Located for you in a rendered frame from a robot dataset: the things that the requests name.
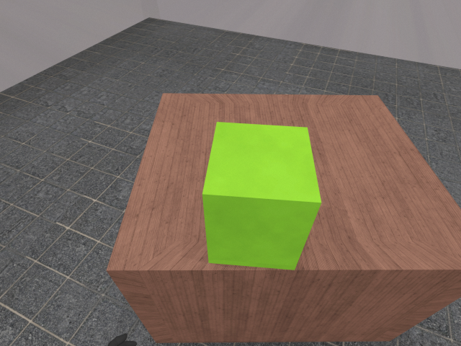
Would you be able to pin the carton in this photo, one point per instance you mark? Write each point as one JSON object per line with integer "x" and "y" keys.
{"x": 260, "y": 196}

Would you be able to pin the pedestal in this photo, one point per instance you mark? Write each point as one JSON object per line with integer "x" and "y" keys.
{"x": 383, "y": 254}

